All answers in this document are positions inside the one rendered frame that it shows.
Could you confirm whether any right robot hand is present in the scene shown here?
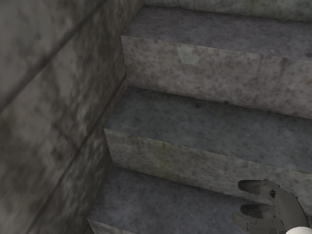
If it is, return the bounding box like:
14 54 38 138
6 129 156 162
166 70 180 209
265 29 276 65
231 178 311 234

